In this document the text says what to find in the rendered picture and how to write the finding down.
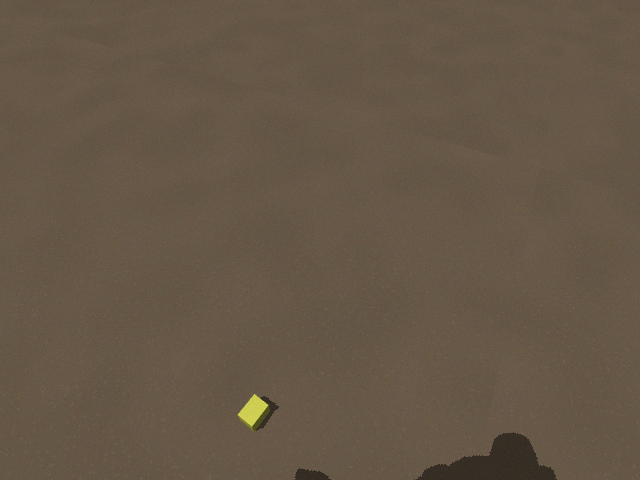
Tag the small box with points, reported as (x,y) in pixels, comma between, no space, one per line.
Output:
(254,412)

